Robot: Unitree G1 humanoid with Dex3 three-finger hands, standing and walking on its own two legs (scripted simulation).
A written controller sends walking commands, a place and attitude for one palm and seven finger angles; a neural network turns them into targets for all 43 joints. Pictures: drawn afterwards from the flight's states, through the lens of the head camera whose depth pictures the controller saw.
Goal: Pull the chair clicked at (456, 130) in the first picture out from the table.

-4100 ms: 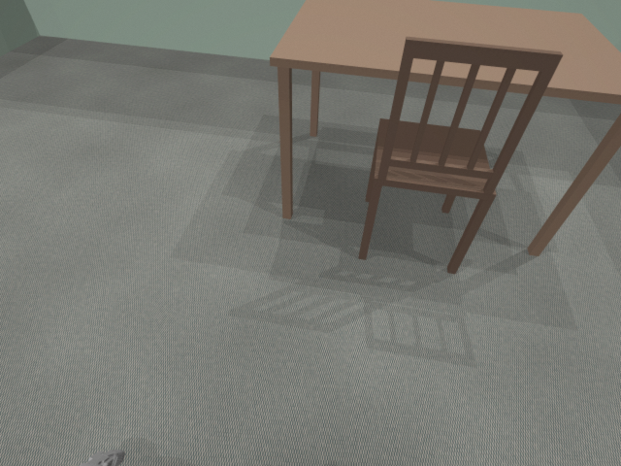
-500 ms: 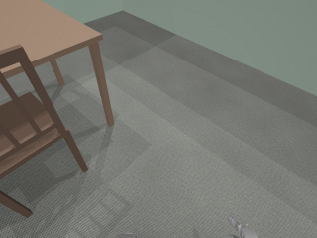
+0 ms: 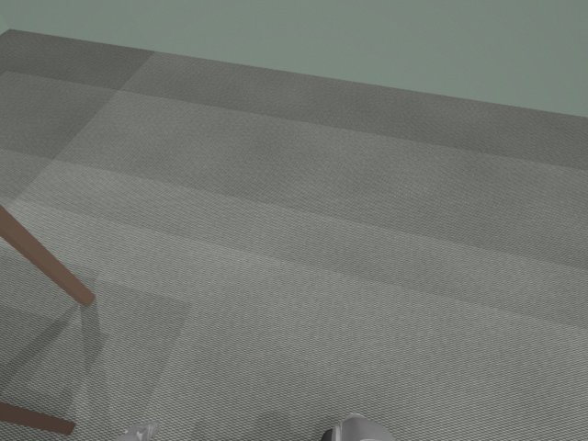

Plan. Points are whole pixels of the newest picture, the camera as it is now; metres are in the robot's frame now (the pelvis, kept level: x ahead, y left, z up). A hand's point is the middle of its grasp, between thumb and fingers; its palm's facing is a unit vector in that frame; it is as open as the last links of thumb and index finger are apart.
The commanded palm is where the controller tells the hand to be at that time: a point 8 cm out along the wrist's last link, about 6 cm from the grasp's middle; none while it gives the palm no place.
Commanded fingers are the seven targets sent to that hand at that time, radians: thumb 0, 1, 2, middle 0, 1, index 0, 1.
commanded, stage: turn to face it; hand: left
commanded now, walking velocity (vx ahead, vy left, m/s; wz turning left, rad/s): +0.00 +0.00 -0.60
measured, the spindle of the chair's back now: out of the picture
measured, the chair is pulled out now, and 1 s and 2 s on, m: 0.00 0.00 0.00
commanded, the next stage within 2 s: none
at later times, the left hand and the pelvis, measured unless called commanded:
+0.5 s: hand (173, 440) +0.14 +0.19 -0.17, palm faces +0.13 -0.99 -0.11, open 7.4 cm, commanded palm none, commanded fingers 0.00 0.90 0.90 -0.20 -0.30 -0.20 -0.30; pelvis +0.05 +0.02 +0.00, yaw +5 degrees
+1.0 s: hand out of the picture +0.09 +0.21 -0.14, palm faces +0.35 -0.90 -0.27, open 7.4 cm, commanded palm none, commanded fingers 0.00 0.90 0.90 -0.20 -0.30 -0.20 -0.30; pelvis +0.04 -0.03 +0.01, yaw +20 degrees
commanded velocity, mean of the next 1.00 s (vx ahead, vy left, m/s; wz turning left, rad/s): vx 0.00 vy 0.00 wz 0.54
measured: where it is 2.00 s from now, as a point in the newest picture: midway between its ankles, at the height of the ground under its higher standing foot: outside the picture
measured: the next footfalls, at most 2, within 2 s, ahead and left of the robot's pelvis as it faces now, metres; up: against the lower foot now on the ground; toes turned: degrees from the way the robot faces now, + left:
right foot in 0.02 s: +0.12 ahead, -0.10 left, +0.00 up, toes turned -9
left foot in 0.44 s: +0.10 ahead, +0.12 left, +0.00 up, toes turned +11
